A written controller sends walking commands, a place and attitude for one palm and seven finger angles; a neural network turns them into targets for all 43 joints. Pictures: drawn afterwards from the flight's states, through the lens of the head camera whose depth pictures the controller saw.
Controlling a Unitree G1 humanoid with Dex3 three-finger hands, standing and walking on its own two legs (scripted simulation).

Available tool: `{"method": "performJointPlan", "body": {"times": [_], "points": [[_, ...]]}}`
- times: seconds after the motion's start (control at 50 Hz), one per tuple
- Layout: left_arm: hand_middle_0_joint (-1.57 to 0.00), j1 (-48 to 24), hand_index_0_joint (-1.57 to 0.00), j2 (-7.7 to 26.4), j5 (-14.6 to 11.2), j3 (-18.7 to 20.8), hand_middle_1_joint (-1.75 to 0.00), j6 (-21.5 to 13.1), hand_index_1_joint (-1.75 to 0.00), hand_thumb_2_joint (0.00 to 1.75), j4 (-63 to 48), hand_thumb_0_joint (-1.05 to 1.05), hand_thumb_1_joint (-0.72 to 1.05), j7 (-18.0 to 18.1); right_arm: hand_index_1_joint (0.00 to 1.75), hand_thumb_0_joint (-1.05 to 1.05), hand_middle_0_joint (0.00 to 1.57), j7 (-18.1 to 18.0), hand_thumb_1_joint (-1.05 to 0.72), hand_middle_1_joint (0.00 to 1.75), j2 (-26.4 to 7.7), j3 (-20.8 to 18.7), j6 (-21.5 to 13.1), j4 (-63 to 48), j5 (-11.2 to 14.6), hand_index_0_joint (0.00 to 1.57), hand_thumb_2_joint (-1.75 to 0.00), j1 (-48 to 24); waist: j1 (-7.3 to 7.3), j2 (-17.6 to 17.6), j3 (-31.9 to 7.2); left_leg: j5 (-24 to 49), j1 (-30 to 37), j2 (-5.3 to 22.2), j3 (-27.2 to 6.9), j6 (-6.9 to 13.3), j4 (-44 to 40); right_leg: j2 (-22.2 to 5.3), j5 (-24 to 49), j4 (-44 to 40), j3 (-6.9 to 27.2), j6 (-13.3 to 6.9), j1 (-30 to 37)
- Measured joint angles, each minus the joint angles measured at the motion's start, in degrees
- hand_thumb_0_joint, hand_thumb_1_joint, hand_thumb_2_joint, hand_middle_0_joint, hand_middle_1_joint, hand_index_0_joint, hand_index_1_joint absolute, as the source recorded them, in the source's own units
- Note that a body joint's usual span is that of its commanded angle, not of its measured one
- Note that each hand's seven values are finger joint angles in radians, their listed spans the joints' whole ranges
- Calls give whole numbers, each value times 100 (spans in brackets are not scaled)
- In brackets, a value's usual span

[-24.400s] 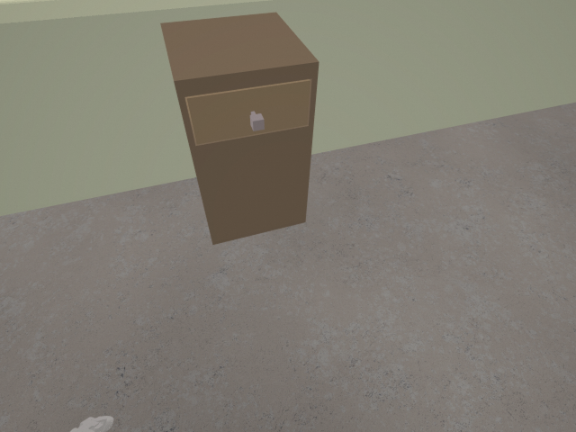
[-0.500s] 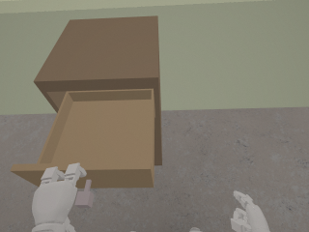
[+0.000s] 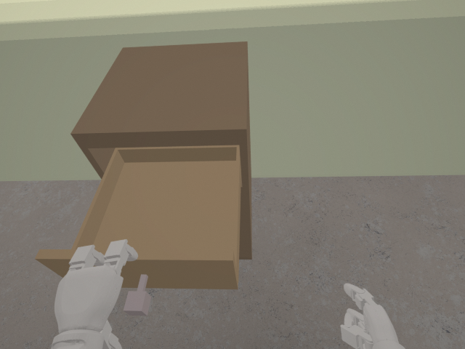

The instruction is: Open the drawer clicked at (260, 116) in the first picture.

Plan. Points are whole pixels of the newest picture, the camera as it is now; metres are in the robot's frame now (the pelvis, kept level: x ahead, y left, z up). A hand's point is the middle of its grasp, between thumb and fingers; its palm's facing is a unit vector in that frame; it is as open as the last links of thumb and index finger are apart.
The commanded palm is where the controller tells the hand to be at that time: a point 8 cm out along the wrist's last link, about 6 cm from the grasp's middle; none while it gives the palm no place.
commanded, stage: lift the hand off the handle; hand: left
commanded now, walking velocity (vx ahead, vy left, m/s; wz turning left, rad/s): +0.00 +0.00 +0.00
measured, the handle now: (140, 293) +0.24 +0.23 -0.11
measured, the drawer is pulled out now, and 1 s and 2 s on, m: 0.30 0.30 0.30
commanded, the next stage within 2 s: draw the hand back to the body in 0.52 s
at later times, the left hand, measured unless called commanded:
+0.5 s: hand (100, 291) +0.19 +0.23 +0.04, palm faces +0.02 -0.11 -0.99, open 13.8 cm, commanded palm +0.18 +0.22 +0.10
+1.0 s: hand (78, 286) +0.19 +0.25 +0.07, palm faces +0.04 -0.11 -0.99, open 13.8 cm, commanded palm +0.16 +0.25 +0.13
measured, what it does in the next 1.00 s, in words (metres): stands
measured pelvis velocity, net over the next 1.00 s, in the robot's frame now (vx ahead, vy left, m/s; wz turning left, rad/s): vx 0.00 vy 0.01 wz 0.00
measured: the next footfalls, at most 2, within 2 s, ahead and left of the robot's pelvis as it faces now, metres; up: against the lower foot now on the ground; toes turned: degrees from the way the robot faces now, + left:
none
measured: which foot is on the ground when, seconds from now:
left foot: down 0.00-1.00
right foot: down 0.00-1.00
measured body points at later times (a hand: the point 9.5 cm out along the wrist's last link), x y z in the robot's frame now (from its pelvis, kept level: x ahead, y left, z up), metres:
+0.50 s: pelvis +0.00 -0.01 +0.01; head +0.02 -0.04 +0.46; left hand +0.19 +0.23 +0.10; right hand +0.21 -0.23 -0.08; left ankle -0.03 +0.13 -0.70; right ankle +0.01 -0.11 -0.70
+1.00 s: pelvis +0.00 +0.01 +0.02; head +0.02 -0.03 +0.47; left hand +0.18 +0.25 +0.13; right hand +0.21 -0.21 -0.08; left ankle -0.03 +0.13 -0.70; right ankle +0.01 -0.11 -0.70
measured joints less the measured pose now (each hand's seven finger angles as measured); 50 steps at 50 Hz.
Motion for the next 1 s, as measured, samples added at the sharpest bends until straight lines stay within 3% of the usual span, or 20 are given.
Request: {"method": "performJointPlan", "body": {"times": [0.58, 0.84, 1.0], "points": [[-31, -104, -32, 227, -266, 176, -120, -76, -120, 30, -344, 0, -49, -609, 30, 1, 20, -79, -90, 30, -78, -22, -38, 120, 57, 20, -89, -89, 115, 31, 218, 336, 676, -1, -7, -31, -709, 16, 276, -630, -21, -26, 655], [-32, 323, -32, 355, -303, 353, -120, -143, -120, 30, -900, 0, -49, -553, 30, 1, 20, -33, -90, 30, -60, -38, 8, 76, 52, 20, -89, -34, 130, 53, 234, 325, 777, -11, 29, 14, -750, 11, 311, -734, 16, 23, 774], [-31, 232, -32, 434, -498, 392, -120, -8, -120, 30, -1078, 0, -49, -925, 30, 2, 20, -73, -90, 30, -57, 27, 10, 85, 93, 20, -89, -14, 182, 95, 282, 396, 980, -60, 12, 54, -933, -34, 368, -918, -1, 64, 995]]}}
